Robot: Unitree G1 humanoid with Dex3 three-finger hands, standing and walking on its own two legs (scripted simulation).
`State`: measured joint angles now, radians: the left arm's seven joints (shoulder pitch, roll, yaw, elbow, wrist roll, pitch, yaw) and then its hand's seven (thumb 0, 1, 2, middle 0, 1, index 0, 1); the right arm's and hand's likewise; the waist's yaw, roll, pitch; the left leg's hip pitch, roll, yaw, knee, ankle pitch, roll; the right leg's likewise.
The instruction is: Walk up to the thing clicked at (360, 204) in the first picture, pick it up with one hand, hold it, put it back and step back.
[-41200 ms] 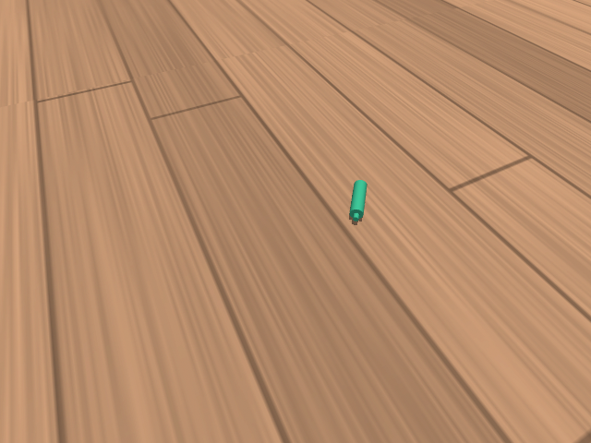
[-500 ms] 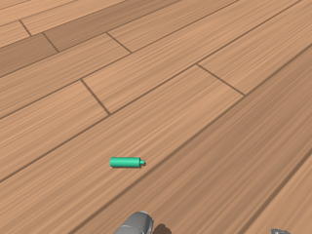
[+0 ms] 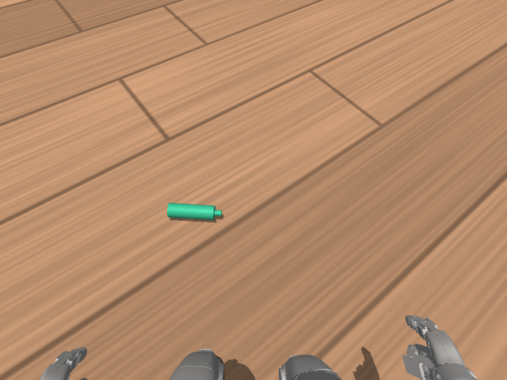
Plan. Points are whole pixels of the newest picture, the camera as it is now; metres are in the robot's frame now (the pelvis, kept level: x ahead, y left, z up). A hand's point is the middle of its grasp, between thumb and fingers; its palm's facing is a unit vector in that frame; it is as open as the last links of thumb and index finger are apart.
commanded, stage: step back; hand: left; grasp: from above
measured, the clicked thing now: (195, 211) +0.75 +0.25 -0.73
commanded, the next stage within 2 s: stand in 1.96 s
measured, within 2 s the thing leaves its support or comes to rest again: neither
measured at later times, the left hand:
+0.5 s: hand out of the picture -0.04 +0.28 -0.15, palm faces +0.07 -0.90 -0.43, open 7.4 cm
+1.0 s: hand out of the picture -0.27 +0.26 -0.13, palm faces +0.01 -0.90 -0.44, open 7.4 cm
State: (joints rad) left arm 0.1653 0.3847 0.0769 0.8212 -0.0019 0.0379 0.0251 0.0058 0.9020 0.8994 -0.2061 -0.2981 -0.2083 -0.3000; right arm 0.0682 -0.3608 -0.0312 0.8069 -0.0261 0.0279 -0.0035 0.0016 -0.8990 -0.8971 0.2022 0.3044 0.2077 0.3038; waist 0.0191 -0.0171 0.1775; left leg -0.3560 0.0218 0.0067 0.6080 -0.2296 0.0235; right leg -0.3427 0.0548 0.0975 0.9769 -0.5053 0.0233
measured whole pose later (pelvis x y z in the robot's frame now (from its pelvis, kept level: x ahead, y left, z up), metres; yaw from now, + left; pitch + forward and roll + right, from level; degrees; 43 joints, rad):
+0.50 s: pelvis -0.17 +0.00 -0.01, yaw +3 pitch -4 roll +3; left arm 0.09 0.40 0.07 0.78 0.01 0.05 0.04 0.01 0.90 0.90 -0.21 -0.30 -0.21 -0.30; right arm 0.17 -0.36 -0.05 0.90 -0.03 0.05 0.00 0.00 -0.90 -0.90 0.20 0.30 0.20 0.30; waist 0.02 -0.06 0.23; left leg -0.25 -0.07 -0.01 0.67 -0.35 0.01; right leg -0.45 -0.08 0.04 0.75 -0.27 0.00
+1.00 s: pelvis -0.30 -0.02 +0.01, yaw -1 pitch -2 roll +2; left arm 0.26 0.34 0.07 0.96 0.04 0.00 0.01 0.01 0.90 0.90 -0.21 -0.30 -0.21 -0.30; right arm 0.17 -0.40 -0.05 0.92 -0.01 0.05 0.01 0.00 -0.90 -0.90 0.20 0.30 0.20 0.30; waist 0.03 0.05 0.08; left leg -0.42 -0.06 -0.13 0.94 -0.42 0.00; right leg -0.21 -0.01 0.02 0.59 -0.34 -0.02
